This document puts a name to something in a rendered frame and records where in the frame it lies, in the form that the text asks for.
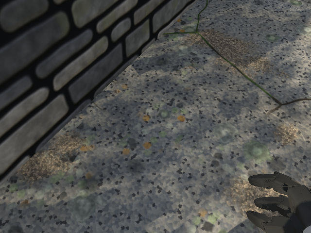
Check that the right robot hand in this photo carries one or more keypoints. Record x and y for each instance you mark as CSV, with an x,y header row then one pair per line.
x,y
295,210

